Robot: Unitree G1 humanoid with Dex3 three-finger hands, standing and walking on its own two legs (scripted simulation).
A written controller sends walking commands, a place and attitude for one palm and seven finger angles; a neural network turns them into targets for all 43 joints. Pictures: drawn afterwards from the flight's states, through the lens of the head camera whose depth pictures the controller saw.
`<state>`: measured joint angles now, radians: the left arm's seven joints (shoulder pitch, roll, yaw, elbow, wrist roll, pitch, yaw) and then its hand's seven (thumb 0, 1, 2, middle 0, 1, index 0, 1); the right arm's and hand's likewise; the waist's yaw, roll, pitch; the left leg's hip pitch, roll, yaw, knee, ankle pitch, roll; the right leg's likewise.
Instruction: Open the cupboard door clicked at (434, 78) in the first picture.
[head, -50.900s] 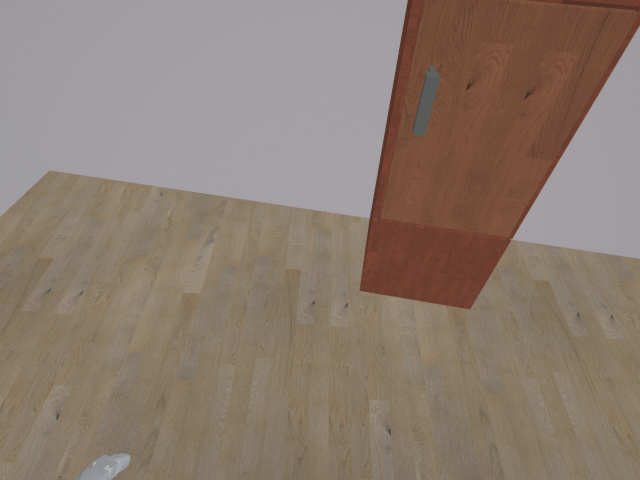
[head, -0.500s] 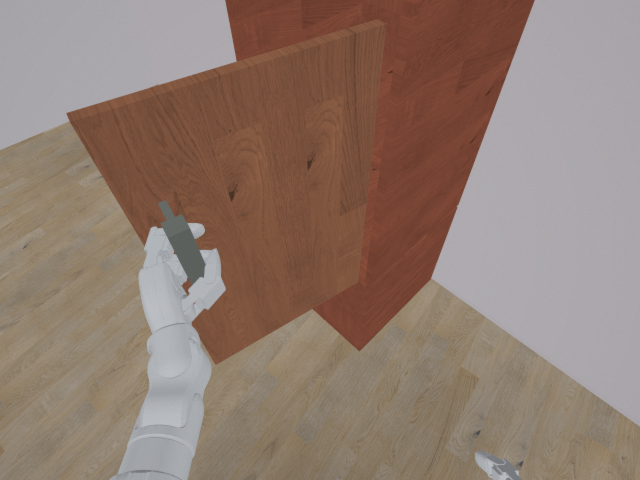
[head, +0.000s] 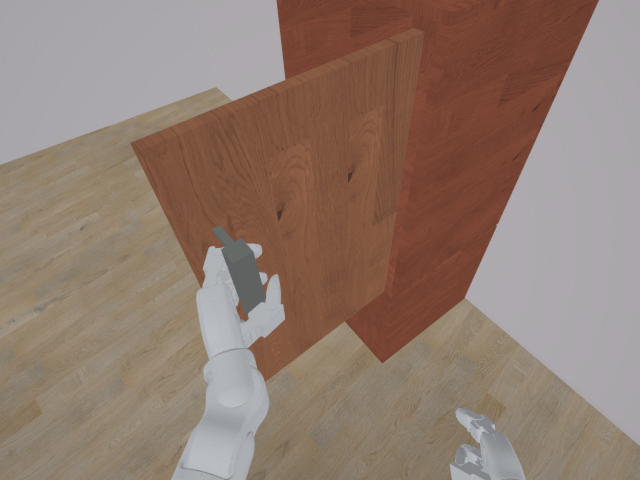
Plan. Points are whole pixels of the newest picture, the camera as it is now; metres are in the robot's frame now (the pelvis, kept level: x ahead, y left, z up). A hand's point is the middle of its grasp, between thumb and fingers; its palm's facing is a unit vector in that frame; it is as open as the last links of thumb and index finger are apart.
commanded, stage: open thumb and fingers to let go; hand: left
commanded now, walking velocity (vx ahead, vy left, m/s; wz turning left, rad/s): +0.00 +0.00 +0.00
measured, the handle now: (239, 273) +0.35 +0.13 +0.08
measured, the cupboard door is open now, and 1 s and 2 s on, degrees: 92 93 93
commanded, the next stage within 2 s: slide the hand sideways off the handle in 0.62 s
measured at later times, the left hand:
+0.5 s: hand (264, 303) +0.31 +0.09 +0.08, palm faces +0.33 -0.94 +0.00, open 14.4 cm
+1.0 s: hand (253, 327) +0.28 +0.10 +0.08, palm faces -0.19 -0.98 -0.01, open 16.2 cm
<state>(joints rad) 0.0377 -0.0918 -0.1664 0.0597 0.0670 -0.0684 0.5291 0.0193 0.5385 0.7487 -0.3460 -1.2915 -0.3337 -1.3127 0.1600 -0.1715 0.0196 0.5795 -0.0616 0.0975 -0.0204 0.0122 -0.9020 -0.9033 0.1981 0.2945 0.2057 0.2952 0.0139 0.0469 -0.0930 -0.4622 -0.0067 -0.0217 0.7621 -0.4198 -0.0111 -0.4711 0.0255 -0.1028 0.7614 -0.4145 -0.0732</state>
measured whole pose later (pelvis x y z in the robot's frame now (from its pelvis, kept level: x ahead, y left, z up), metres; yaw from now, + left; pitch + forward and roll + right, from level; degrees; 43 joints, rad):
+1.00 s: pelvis -0.04 +0.04 +0.00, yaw -1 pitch +3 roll -1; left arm -0.17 0.09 -0.15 0.34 -0.14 -0.22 -0.02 -0.01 -0.50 0.30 -0.20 -0.36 -0.15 -0.36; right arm 0.23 -0.22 0.05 0.61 0.02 -0.06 -0.05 0.02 -0.90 -0.90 0.20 0.29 0.21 0.30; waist 0.01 0.05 -0.04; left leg -0.47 -0.03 0.01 0.78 -0.37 0.04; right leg -0.47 0.00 -0.07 0.75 -0.34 -0.03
